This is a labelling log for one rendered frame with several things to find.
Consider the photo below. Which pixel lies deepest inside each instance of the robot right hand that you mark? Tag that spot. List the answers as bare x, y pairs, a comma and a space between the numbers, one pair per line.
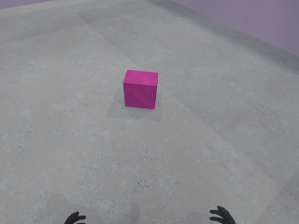
222, 212

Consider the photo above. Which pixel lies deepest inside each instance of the carton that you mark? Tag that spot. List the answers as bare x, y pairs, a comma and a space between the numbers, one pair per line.
140, 89

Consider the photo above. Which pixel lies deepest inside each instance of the robot left hand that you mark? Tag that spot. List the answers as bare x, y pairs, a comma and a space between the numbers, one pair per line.
74, 218

